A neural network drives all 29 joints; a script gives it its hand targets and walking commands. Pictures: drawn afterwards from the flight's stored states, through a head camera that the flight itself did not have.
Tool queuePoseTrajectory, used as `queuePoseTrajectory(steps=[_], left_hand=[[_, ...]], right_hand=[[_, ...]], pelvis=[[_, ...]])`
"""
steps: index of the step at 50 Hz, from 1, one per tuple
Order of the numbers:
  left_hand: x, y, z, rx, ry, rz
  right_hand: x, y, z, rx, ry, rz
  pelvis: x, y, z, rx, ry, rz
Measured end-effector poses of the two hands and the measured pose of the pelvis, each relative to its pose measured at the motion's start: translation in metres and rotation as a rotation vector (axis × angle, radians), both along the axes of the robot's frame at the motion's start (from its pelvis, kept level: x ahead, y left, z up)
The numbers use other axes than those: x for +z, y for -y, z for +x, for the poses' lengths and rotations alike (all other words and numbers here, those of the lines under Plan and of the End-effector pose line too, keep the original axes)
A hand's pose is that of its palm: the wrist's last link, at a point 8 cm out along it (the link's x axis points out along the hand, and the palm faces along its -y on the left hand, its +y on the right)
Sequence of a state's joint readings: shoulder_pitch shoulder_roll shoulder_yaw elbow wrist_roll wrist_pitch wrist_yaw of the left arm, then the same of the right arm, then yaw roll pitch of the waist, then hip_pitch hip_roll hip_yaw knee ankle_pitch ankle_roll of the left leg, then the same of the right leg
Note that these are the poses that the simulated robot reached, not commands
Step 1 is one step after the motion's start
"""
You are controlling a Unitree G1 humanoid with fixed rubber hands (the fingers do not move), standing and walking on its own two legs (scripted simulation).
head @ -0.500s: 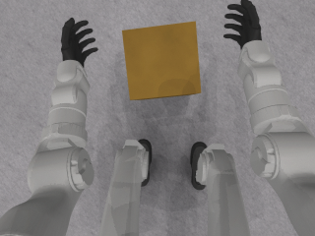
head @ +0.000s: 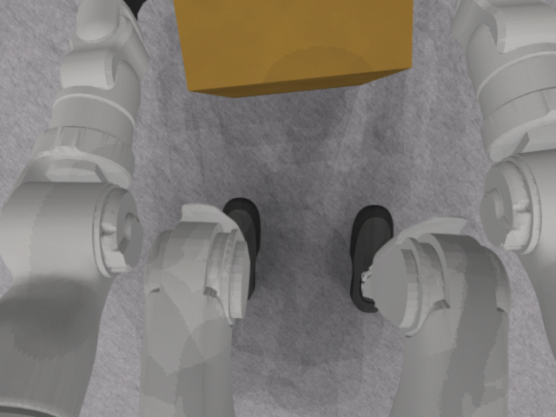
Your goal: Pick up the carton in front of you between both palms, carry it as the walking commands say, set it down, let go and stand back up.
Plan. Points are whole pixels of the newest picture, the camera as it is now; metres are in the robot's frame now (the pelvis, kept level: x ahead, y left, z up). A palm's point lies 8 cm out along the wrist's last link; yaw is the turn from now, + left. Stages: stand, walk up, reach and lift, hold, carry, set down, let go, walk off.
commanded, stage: reach and lift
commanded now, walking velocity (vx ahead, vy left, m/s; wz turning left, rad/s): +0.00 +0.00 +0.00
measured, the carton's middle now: out of the picture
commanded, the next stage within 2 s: none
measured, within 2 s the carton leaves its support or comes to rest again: leaves its support in 0.86 s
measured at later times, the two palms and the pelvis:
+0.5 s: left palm out of the picture +0.53 +0.19 -0.18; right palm out of the picture +0.58 -0.11 -0.18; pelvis +0.00 +0.00 +0.00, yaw +1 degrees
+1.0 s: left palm out of the picture +0.53 +0.19 -0.12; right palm out of the picture +0.56 -0.11 -0.13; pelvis +0.01 +0.00 +0.00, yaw +0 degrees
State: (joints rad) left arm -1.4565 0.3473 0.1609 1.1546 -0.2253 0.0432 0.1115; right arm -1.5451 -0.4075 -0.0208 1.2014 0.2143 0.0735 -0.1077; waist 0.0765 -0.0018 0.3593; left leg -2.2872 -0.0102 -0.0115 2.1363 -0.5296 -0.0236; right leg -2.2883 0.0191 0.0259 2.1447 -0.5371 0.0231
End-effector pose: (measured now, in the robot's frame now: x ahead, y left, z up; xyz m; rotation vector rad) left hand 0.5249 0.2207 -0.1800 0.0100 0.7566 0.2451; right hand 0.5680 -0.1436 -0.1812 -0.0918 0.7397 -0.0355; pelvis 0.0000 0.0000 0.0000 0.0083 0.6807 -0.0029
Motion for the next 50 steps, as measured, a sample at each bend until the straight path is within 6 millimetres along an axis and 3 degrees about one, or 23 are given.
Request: queuePoseTrajectory(steps=[5,12,19,25,42,46,50], left_hand=[[-0.015,-0.001,0.003,0.005,0.005,0.011],[-0.003,-0.001,0.013,0.010,0.036,-0.002],[0.000,0.006,0.006,-0.001,0.020,-0.015],[-0.001,0.026,0.008,-0.038,0.028,-0.037],[0.008,0.028,0.017,-0.064,0.003,-0.042],[0.026,0.031,0.015,-0.021,0.016,-0.026],[0.059,0.034,0.005,-0.013,0.054,-0.044]], right_hand=[[-0.015,-0.001,0.005,0.011,0.023,0.002],[-0.003,-0.013,0.017,0.041,0.046,0.003],[0.001,-0.020,0.011,0.044,0.017,0.010],[0.000,-0.033,0.007,0.072,0.017,0.030],[0.001,-0.037,0.007,0.045,0.003,0.044],[0.015,-0.038,0.000,0.029,0.016,0.044],[0.056,-0.034,-0.006,0.006,0.050,0.057]], pelvis=[[-0.010,-0.003,0.003,-0.005,0.042,0.001],[-0.013,-0.003,0.009,0.004,0.042,0.005],[-0.008,0.000,0.009,0.010,0.017,0.002],[-0.005,0.000,0.004,0.006,0.026,0.003],[-0.020,0.003,0.004,-0.009,0.056,0.013],[-0.016,0.003,0.007,-0.006,0.027,0.011],[-0.004,0.001,0.009,-0.007,-0.003,0.002]])
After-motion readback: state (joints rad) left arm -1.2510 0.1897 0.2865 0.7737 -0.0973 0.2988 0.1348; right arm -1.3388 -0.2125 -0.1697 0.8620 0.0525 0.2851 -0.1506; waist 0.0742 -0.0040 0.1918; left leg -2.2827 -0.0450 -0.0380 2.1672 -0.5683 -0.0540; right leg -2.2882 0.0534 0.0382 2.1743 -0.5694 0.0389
